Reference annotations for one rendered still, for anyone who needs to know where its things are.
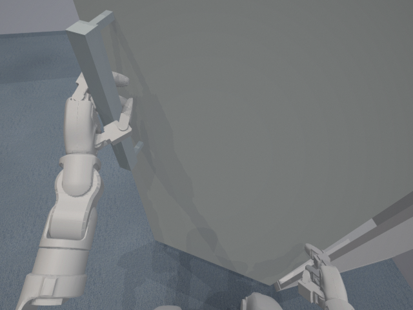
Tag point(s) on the left robot hand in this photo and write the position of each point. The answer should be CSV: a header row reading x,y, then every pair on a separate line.
x,y
81,120

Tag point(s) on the fridge door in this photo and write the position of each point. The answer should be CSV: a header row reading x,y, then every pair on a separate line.
x,y
266,124

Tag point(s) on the right robot hand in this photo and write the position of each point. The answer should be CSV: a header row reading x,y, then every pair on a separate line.
x,y
326,283

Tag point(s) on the handle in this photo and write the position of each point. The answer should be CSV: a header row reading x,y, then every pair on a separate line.
x,y
87,43

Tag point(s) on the left robot forearm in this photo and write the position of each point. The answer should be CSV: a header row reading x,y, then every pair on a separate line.
x,y
59,269

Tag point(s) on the robot right thigh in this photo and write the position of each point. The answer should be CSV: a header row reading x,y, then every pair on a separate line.
x,y
259,302

